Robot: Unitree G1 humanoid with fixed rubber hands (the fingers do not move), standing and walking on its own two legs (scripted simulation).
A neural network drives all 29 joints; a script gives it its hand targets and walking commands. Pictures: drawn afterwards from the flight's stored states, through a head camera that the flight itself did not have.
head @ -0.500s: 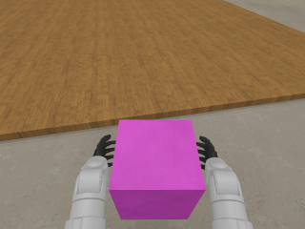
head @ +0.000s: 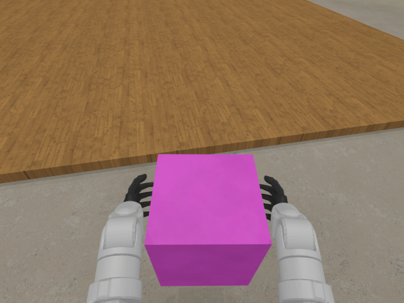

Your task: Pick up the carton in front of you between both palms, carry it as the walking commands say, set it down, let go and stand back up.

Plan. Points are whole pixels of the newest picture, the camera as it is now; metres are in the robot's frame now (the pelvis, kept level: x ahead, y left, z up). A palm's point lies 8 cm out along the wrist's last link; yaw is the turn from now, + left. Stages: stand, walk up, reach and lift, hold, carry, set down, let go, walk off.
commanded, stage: hold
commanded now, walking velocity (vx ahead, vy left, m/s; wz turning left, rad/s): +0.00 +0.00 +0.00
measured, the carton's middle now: (205, 222) +0.30 +0.00 -0.02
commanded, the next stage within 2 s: carry in 0.16 s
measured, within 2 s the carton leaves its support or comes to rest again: neither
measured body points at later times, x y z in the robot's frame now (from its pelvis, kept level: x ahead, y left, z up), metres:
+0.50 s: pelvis +0.08 +0.02 +0.00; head +0.05 +0.02 +0.44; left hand +0.38 +0.18 +0.07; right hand +0.37 -0.12 +0.07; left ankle +0.02 +0.13 -0.74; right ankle +0.07 -0.10 -0.72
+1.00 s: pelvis +0.36 +0.06 -0.02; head +0.35 +0.07 +0.43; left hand +0.64 +0.23 +0.06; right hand +0.65 -0.07 +0.06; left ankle +0.43 +0.14 -0.74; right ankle +0.17 -0.07 -0.69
